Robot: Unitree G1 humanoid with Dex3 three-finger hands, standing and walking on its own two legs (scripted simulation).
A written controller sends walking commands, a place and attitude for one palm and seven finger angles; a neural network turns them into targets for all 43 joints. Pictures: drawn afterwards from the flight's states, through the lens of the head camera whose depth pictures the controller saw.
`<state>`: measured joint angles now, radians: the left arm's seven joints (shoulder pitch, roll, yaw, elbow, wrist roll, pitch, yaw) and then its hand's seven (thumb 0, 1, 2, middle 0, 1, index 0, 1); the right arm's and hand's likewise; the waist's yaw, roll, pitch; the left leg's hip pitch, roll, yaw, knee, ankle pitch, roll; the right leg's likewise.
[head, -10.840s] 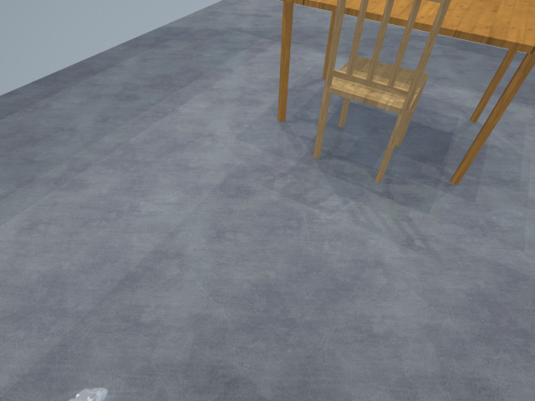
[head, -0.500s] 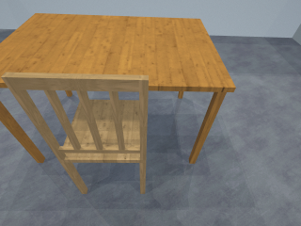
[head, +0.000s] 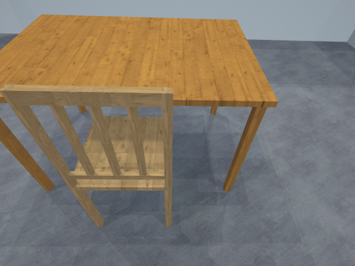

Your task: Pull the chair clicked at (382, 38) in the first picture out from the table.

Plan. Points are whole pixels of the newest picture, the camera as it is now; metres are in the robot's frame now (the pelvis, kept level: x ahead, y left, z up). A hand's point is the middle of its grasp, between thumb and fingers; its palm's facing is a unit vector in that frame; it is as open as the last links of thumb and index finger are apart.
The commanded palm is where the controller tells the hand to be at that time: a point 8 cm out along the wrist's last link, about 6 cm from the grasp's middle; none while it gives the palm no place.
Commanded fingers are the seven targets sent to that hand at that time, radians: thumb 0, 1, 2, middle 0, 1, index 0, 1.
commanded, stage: look again from close up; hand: left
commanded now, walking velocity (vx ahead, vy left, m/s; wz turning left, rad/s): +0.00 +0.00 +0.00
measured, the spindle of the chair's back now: (107, 144) +0.47 +0.26 -0.06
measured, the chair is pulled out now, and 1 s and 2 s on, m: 0.00 0.00 0.00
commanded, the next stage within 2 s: raise the hand toward the chair's back in 0.24 s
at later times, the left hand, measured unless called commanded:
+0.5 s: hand out of the picture +0.09 +0.19 -0.09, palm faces +0.19 -0.95 -0.26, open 7.4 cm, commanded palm +0.10 +0.20 -0.07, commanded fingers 0.00 0.69 0.81 -0.18 -0.27 -0.18 -0.27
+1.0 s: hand out of the picture +0.14 +0.15 -0.05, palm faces +0.05 -1.00 -0.06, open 11.3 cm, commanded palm +0.12 +0.21 -0.06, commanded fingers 0.00 0.11 0.56 -0.12 -0.18 -0.12 -0.18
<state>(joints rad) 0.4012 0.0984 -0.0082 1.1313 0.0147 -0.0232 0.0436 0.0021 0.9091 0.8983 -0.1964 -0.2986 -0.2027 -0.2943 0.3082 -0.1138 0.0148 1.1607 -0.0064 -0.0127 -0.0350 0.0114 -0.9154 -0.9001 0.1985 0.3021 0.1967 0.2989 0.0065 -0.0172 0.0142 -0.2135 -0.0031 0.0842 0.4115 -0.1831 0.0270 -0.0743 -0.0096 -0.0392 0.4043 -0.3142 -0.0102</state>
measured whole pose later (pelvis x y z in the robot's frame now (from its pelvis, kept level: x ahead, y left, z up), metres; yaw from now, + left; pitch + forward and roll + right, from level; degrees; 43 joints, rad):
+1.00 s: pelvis -0.07 -0.03 -0.12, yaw +3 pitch +13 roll -3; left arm 0.38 0.20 0.07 -0.04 -0.23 -0.43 -0.22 0.01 0.33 0.65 -0.14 -0.21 -0.15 -0.21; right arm 0.16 -0.18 0.06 0.54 -0.01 -0.24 -0.04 0.01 -0.90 -0.90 0.20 0.30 0.20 0.30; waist 0.06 0.06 -0.15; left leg -1.07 0.06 -0.05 1.26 -0.43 -0.01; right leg -0.88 0.02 -0.17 1.27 -0.63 -0.08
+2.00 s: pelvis -0.05 +0.01 -0.09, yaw +2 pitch +13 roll -4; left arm 0.27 0.26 0.21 0.09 -0.27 -0.35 -0.27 -0.01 -0.50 0.30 -0.06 -0.08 -0.07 -0.08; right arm 0.22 -0.23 0.03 0.59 0.01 -0.23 -0.05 0.02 -0.90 -0.90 0.20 0.30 0.20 0.30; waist 0.00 0.05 -0.13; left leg -0.94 0.04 0.00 1.11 -0.41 0.04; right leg -0.75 0.01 -0.11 1.09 -0.56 -0.02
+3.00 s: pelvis -0.05 +0.00 -0.09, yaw +1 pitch +15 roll -3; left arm 0.08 0.23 0.17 0.23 -0.22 -0.37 -0.19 -0.01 -0.50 0.30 -0.06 -0.08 -0.07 -0.08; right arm 0.23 -0.24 0.03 0.59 0.00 -0.21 -0.03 0.02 -0.90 -0.90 0.20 0.30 0.20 0.30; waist -0.03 0.05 -0.14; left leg -1.00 0.05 0.01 1.15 -0.41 0.03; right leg -0.83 0.02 -0.10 1.14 -0.58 -0.03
